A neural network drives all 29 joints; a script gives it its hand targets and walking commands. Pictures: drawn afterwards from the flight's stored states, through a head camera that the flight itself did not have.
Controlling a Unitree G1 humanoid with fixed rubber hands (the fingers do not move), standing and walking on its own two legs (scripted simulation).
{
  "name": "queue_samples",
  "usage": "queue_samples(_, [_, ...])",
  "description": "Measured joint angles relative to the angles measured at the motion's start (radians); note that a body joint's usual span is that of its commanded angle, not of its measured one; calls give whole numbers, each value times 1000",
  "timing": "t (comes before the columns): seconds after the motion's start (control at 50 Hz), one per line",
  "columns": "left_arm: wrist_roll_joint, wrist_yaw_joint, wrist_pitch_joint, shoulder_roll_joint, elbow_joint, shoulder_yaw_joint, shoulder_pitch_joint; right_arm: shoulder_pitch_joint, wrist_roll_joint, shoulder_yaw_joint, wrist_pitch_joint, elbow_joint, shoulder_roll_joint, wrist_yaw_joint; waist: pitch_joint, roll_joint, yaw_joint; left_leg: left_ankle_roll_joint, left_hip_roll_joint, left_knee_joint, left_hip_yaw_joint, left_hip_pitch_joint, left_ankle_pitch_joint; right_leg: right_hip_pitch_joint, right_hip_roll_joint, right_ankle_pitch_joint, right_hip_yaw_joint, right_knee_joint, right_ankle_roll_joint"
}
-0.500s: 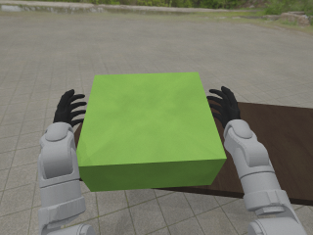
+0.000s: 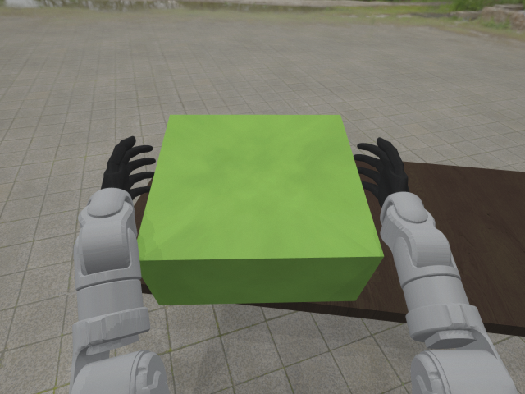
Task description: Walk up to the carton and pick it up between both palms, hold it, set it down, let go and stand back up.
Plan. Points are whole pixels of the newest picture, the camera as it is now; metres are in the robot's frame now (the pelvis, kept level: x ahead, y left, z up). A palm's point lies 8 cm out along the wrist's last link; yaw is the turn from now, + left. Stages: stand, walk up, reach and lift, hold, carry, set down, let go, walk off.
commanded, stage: hold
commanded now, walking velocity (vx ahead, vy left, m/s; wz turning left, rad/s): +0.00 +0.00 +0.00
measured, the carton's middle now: (257, 202) +0.41 +0.01 +0.13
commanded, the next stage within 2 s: none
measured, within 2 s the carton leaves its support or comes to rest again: neither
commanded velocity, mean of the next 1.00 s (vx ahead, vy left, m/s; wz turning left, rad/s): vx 0.00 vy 0.00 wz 0.00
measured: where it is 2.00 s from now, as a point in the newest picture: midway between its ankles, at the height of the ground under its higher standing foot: outside the picture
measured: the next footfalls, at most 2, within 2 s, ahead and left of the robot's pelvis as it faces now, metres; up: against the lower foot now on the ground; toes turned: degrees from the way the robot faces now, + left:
none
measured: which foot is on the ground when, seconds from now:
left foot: down 0.00-1.00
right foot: down 0.00-1.00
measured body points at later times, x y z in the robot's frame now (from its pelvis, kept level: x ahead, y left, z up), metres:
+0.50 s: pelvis +0.00 +0.01 +0.00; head -0.03 +0.02 +0.45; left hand +0.36 +0.21 +0.18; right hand +0.37 -0.19 +0.18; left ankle +0.04 +0.13 -0.75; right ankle +0.00 -0.11 -0.75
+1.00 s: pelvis +0.00 +0.00 +0.00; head -0.04 +0.01 +0.45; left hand +0.36 +0.21 +0.19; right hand +0.37 -0.19 +0.19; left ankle +0.04 +0.13 -0.75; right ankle +0.00 -0.11 -0.75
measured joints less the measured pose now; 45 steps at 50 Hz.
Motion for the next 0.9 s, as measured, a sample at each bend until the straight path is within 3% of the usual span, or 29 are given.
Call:
queue_samples(0.24, [1, 15, 23, 3, -119, -23, 78, 34, 80, 53, 3, -63, -8, -26, 19, 1, -4, -4, -2, 26, -6, 35, -29, 55, -2, -12, -6, -10, 2])
queue_samples(0.4, [2, -14, 46, -7, -90, -10, 72, 42, 44, 30, 41, -60, 2, -19, 43, 18, -8, 6, -12, 11, -10, 26, -9, 38, -11, -4, -11, -6, 7])
queue_samples(0.6, [-26, 43, -6, -9, -56, -29, 24, 17, 17, -6, 1, -59, -7, 0, 2, 16, 5, 3, -3, 8, 6, -23, -1, -24, -4, 2, 6, 5, 2])
queue_samples(0.76, [15, -8, 41, -11, -90, -7, 63, 15, 68, 53, 23, -26, -23, -16, 12, 3, -12, -5, 2, 8, 1, 51, -21, 62, 2, -9, 1, -14, 0])
queue_samples(0.9, [-1, 1, 29, -5, -92, -8, 78, 37, 67, 46, 20, -50, -5, -20, 24, 5, -9, -7, 1, 18, -9, 41, -20, 52, 1, -14, -9, 1, -4])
